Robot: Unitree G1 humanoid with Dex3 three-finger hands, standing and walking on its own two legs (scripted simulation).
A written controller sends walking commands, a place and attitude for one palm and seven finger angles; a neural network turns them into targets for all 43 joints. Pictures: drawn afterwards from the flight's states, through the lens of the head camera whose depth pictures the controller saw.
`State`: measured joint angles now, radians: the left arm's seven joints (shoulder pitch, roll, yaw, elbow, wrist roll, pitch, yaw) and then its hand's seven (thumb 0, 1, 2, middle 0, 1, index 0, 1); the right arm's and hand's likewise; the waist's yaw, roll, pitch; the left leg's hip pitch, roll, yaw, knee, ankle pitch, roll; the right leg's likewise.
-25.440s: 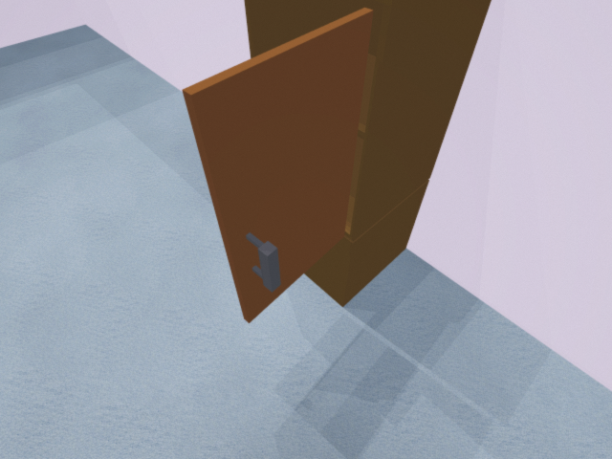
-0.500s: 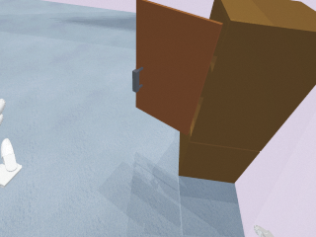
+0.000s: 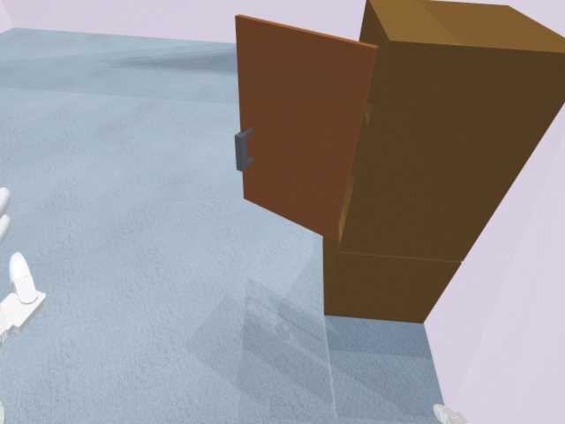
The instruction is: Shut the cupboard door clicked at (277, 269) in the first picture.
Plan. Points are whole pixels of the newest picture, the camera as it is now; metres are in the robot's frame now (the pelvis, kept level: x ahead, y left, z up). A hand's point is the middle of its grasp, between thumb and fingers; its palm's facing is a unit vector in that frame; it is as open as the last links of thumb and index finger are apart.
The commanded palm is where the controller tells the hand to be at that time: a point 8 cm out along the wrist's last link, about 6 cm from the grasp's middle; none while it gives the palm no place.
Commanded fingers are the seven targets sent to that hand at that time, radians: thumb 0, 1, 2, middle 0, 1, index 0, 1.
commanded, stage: stop stepping back and stand still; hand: left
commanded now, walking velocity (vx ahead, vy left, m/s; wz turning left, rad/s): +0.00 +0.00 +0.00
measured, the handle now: (245, 149) +0.90 +0.17 -0.10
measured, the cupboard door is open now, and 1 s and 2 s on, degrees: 62 62 62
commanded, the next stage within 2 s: let the arm hang, fingers relaxed in 0.14 s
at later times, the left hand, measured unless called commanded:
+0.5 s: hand out of the picture +0.10 +0.18 -0.15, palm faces -0.05 -0.98 -0.20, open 7.4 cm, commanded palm none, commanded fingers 0.00 0.90 0.90 -0.20 -0.30 -0.20 -0.30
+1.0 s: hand out of the picture -0.03 +0.22 -0.16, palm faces +0.01 -0.96 -0.26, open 7.3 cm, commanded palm none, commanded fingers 0.00 0.90 0.90 -0.20 -0.30 -0.20 -0.30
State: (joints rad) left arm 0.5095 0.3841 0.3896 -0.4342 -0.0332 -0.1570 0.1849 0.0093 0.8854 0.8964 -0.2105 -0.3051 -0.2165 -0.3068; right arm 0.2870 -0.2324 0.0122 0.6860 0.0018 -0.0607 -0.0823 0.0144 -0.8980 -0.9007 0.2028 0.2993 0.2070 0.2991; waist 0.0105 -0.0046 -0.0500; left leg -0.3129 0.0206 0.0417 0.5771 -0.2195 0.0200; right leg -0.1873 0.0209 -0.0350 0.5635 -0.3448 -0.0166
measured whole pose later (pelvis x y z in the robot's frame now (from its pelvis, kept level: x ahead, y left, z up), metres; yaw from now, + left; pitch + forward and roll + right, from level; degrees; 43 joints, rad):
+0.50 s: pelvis -0.01 +0.01 +0.00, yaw +0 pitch -1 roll +0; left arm 0.24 0.20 -0.02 0.75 0.02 0.06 0.00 0.01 0.91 0.90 -0.20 -0.30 -0.20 -0.30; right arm 0.15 -0.26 0.02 0.86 -0.03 0.00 0.00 0.01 -0.90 -0.90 0.20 0.30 0.20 0.30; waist -0.03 -0.01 0.03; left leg -0.33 -0.01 0.05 0.56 -0.22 0.03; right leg -0.22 -0.01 -0.03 0.58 -0.35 0.00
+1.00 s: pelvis -0.01 +0.01 +0.01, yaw +0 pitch -2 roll +0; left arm 0.30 0.23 0.02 1.14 0.02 0.01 0.02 0.00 0.91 0.90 -0.20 -0.30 -0.20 -0.30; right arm 0.25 -0.21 -0.01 1.12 -0.02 0.02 -0.02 0.01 -0.90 -0.90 0.20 0.30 0.20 0.30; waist 0.00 0.02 0.04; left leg -0.24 0.00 0.06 0.39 -0.13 0.03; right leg -0.13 0.00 -0.02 0.41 -0.25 -0.01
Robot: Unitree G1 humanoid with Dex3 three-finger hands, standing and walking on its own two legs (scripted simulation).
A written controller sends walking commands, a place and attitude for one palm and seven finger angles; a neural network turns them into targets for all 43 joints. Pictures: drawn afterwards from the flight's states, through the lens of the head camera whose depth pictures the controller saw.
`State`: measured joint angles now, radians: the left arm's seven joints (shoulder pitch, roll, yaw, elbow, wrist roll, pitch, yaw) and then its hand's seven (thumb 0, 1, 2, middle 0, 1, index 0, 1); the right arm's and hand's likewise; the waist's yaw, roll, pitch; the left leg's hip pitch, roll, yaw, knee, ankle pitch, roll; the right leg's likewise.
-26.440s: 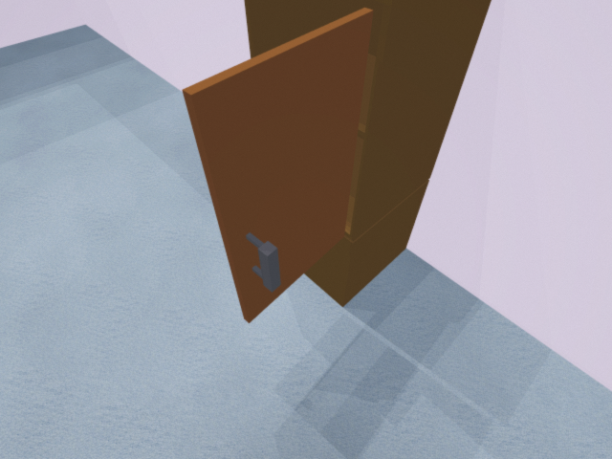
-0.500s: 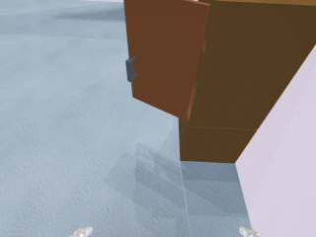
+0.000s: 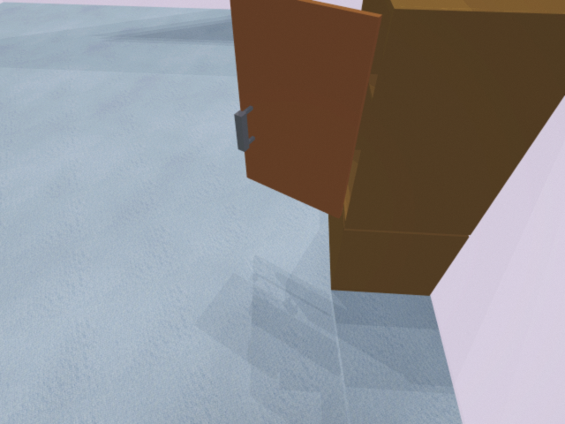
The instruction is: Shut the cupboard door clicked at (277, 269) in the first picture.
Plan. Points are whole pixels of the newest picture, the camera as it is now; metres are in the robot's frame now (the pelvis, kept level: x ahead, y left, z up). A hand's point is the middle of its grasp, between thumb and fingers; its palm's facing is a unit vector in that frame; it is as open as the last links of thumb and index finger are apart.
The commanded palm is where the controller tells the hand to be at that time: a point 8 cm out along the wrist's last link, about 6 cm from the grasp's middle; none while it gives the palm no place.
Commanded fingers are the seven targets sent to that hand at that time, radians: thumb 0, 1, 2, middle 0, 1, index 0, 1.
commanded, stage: let the arm hang, fingers relaxed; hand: left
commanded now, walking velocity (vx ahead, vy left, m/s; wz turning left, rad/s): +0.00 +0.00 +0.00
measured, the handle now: (246, 128) +0.91 +0.17 -0.11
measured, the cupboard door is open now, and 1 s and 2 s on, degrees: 62 62 62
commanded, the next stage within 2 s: look to check the result in 0.34 s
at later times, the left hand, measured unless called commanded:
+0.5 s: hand out of the picture +0.06 +0.20 -0.17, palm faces -0.01 -0.97 -0.26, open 7.3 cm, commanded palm none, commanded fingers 0.00 0.90 0.90 -0.20 -0.30 -0.20 -0.30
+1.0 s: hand out of the picture +0.08 +0.21 -0.16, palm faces -0.01 -0.96 -0.29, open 7.3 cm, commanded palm none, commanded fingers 0.00 0.90 0.90 -0.20 -0.30 -0.20 -0.30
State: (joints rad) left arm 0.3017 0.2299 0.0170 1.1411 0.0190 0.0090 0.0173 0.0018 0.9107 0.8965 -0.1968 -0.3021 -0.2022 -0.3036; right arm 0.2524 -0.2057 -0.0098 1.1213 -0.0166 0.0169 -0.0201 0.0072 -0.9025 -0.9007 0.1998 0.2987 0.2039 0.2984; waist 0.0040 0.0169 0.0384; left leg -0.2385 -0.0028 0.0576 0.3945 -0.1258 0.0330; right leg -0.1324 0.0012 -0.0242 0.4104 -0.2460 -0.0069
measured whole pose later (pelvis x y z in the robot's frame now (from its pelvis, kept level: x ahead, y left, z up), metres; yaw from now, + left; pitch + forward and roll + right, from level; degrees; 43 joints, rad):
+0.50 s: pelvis +0.02 -0.01 +0.00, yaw +0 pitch -2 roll +0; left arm 0.19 0.24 0.02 1.12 0.02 -0.01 0.01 0.00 0.91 0.90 -0.20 -0.30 -0.20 -0.30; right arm 0.20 -0.25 -0.01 1.13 -0.02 0.00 -0.02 0.01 -0.90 -0.90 0.20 0.30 0.20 0.30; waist -0.01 0.00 0.05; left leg -0.20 0.01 0.06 0.37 -0.14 0.02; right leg -0.09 0.01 -0.02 0.36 -0.24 -0.02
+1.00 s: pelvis +0.04 -0.02 +0.00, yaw -1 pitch -1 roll +0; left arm 0.18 0.27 0.01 1.13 0.01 -0.01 0.01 0.00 0.90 0.90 -0.20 -0.30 -0.20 -0.30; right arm 0.14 -0.28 0.00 1.12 -0.02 0.00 -0.02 0.01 -0.90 -0.90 0.20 0.30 0.20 0.30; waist 0.00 0.00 0.04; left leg -0.16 0.01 0.06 0.34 -0.15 0.01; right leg -0.04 0.02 -0.02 0.31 -0.25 -0.02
